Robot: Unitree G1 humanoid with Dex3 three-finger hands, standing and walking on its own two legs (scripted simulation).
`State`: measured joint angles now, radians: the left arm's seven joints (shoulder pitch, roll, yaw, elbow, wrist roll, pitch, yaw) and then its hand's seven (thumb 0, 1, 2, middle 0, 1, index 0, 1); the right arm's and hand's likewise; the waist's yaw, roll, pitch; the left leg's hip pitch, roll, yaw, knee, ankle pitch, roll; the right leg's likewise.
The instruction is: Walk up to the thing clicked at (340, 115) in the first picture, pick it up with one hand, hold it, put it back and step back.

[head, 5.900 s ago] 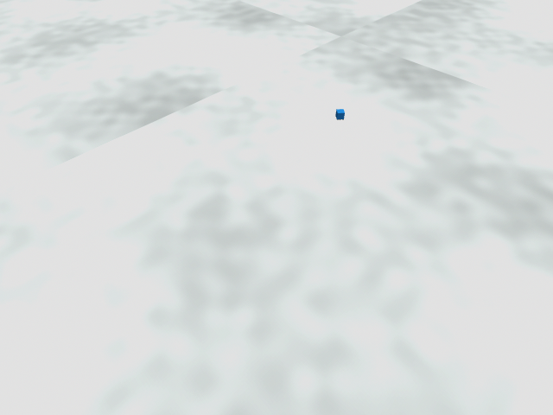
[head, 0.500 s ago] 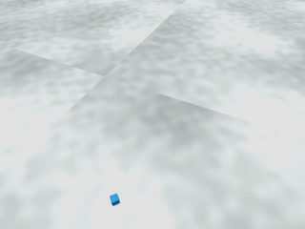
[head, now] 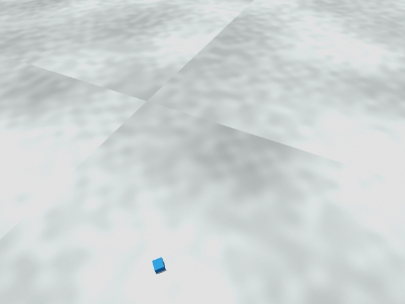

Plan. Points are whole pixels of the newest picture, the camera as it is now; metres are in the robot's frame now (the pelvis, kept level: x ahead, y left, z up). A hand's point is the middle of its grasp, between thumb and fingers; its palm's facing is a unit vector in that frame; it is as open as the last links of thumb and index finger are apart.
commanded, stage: walk up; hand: left
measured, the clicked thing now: (158, 265) +0.45 +0.24 -0.76
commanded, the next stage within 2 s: stand in 0.14 s
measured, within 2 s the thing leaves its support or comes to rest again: neither
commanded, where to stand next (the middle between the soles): +0.07 +0.01 m, yaw +1 degrees
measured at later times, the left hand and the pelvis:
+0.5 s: hand out of the picture +0.10 +0.24 -0.16, palm faces -0.03 -0.94 -0.34, open 7.4 cm; pelvis +0.02 -0.01 +0.00, yaw +1 degrees
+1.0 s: hand out of the picture +0.10 +0.24 -0.15, palm faces -0.01 -0.94 -0.35, open 7.4 cm; pelvis +0.02 -0.01 +0.00, yaw +1 degrees
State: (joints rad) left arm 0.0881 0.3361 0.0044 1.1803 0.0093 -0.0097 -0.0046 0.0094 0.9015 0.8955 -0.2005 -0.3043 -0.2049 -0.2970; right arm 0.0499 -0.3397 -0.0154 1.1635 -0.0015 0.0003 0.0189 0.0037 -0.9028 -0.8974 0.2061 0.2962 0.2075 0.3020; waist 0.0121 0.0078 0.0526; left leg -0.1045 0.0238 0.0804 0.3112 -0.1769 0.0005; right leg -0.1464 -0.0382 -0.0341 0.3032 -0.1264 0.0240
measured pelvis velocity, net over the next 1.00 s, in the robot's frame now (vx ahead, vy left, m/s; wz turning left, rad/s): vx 0.02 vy -0.01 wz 0.01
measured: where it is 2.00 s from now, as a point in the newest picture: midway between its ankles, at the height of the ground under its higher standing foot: outside the picture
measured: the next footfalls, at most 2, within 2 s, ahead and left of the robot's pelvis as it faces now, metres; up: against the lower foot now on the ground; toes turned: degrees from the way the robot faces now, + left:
none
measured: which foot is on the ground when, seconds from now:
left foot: down 0.00-1.00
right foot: down 0.00-1.00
